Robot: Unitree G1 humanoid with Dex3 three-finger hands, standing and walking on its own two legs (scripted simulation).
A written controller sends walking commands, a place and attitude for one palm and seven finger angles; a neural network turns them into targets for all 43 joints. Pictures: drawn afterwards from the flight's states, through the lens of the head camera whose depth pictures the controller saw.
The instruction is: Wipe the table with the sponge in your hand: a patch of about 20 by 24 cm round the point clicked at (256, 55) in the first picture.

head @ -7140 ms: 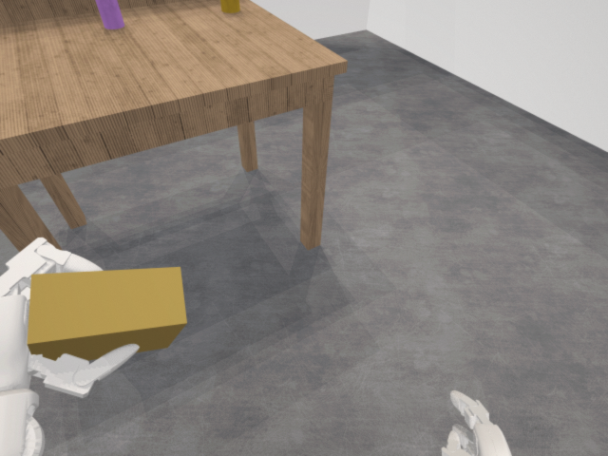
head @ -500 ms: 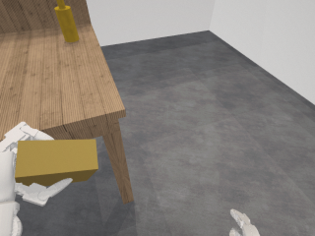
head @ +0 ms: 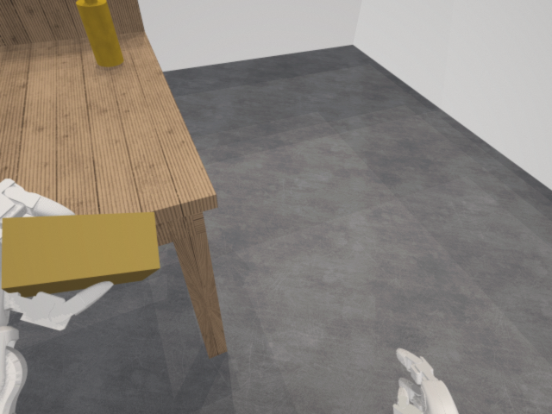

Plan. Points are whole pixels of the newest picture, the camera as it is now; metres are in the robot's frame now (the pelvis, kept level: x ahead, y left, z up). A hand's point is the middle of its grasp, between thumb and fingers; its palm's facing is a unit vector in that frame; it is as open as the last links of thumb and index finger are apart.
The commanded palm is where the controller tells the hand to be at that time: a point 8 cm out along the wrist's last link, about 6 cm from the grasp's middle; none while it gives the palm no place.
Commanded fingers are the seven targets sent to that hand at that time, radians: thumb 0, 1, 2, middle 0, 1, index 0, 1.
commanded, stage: look again from close up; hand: left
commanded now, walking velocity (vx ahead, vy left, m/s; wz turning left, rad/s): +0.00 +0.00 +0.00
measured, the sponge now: (107, 253) +0.25 +0.21 +0.17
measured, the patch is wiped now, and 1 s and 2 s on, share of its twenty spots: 0.00 0.00 0.00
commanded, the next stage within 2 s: shuffle to correct the standing spot in 0.06 s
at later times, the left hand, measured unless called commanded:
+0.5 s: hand (48, 227) +0.28 +0.29 +0.16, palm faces +0.41 -0.82 -0.39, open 10.3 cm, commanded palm +0.22 +0.32 +0.18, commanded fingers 0.00 0.10 1.30 -1.20 -1.60 -1.20 -1.60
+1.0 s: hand (59, 178) +0.35 +0.31 +0.17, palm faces +0.35 -0.81 -0.46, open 10.3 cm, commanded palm +0.28 +0.36 +0.18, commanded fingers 0.00 0.10 1.30 -1.20 -1.60 -1.20 -1.60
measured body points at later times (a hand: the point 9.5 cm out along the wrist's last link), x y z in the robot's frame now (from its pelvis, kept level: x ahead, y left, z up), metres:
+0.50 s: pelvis +0.07 +0.04 -0.01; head +0.08 +0.05 +0.44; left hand +0.25 +0.33 +0.18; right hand +0.27 -0.18 -0.07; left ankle +0.03 +0.09 -0.73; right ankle +0.07 -0.10 -0.73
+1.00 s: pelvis +0.13 +0.08 -0.01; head +0.14 +0.07 +0.44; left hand +0.33 +0.35 +0.20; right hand +0.28 -0.15 -0.10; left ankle +0.07 +0.12 -0.73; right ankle +0.18 +0.00 -0.73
